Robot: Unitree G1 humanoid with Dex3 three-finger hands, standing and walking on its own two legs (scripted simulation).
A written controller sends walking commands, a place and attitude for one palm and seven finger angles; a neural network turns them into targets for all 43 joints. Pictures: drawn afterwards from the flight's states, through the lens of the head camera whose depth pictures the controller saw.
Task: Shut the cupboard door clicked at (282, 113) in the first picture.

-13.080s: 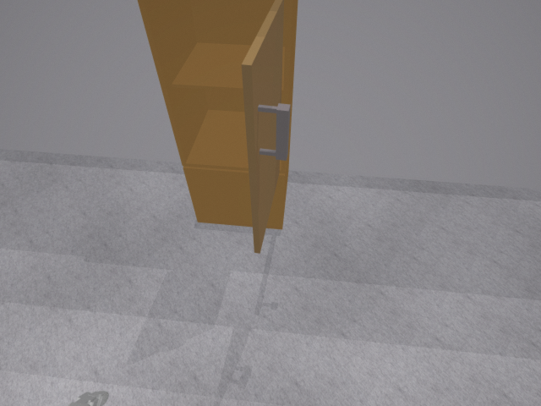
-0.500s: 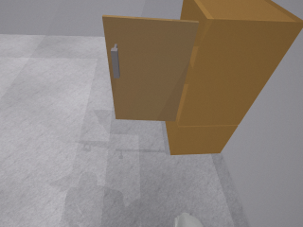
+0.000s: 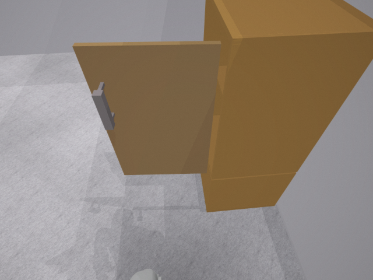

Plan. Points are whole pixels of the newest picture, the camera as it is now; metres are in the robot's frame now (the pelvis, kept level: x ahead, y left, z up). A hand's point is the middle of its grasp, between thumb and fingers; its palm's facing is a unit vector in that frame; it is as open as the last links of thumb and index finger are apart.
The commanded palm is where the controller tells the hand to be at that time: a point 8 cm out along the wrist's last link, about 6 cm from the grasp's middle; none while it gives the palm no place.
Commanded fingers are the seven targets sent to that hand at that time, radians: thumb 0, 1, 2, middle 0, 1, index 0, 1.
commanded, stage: come to a stop and stand still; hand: left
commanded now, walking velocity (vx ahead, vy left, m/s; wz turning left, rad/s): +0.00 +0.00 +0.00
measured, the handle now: (105, 106) +0.56 +0.27 +0.04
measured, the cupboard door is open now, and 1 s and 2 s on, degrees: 86 86 86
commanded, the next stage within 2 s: look again from close up in 1.06 s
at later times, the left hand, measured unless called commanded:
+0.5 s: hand out of the picture +0.05 +0.19 -0.18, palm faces +0.05 -0.96 -0.26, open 7.3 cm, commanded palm none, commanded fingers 0.00 0.90 0.90 -0.20 -0.30 -0.20 -0.30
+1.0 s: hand out of the picture +0.01 +0.13 -0.17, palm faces +0.03 -0.98 -0.20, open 7.3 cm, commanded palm none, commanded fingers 0.00 0.90 0.90 -0.20 -0.30 -0.20 -0.30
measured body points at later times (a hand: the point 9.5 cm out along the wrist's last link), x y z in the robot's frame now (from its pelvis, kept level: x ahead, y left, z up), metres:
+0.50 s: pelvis +0.02 -0.01 -0.01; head +0.06 -0.02 +0.44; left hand +0.05 +0.24 -0.16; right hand +0.12 -0.23 -0.17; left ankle +0.10 +0.13 -0.74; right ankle +0.00 -0.13 -0.73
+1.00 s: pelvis -0.01 -0.05 +0.00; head +0.00 -0.05 +0.45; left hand +0.01 +0.18 -0.16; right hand -0.04 -0.25 -0.16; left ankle +0.00 +0.09 -0.74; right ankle +0.01 -0.14 -0.74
